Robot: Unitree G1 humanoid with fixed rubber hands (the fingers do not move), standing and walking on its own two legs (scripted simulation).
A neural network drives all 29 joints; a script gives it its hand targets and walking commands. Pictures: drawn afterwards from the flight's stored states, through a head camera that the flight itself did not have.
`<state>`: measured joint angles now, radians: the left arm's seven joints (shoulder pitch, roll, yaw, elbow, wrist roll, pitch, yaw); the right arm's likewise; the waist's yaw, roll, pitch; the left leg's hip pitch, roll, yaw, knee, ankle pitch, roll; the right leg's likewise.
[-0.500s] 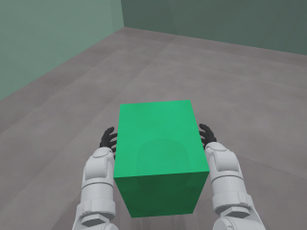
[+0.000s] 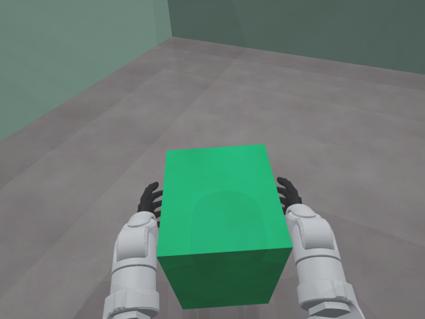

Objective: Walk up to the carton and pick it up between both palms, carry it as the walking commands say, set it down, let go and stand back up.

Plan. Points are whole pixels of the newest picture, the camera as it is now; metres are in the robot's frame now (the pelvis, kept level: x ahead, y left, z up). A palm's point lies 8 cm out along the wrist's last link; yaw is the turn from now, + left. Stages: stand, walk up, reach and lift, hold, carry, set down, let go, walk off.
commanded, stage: reach and lift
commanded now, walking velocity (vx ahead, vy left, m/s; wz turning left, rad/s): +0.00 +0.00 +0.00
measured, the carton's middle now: (221, 232) +0.29 +0.01 -0.01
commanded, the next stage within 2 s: hold in 0.38 s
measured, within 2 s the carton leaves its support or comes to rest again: neither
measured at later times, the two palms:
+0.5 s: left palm (148, 224) +0.28 +0.15 +0.04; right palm (297, 221) +0.28 -0.14 +0.04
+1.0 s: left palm (117, 212) +0.28 +0.20 +0.08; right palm (269, 197) +0.30 -0.08 +0.09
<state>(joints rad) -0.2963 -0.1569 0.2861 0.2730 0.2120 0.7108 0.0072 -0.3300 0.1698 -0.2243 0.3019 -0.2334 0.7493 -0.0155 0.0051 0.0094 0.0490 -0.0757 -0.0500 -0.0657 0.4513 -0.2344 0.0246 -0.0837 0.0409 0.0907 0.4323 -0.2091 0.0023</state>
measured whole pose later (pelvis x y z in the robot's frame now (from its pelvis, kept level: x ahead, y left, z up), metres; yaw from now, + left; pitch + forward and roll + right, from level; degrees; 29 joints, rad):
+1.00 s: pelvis +0.01 +0.04 -0.01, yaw +1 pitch +1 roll +0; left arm -0.18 -0.14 0.18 -0.02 0.16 0.90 0.06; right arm -0.25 0.15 -0.10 0.07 -0.14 0.92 -0.07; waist 0.01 -0.01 -0.18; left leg -0.26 -0.05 0.09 0.50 -0.25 0.08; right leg -0.31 -0.04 0.05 0.63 -0.35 0.02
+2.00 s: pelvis +0.50 +0.23 +0.00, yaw -5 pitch +4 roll +0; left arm 0.01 -0.13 0.03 -0.48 0.04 1.16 0.17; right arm 0.01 0.13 0.01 -0.46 -0.02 1.16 -0.18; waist -0.04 -0.03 -0.08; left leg -0.20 -0.01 0.25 0.36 -0.24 0.09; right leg -0.58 -0.09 -0.14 0.93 -0.28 0.00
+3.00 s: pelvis +0.97 +0.32 -0.01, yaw -4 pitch +4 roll -1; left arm 0.04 -0.13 0.03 -0.55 0.05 1.17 0.17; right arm -0.01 0.13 0.03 -0.50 -0.03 1.18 -0.18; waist -0.02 0.02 -0.08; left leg -0.15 0.06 0.21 0.49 -0.41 0.03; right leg -0.30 -0.07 -0.10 0.88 -0.47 0.02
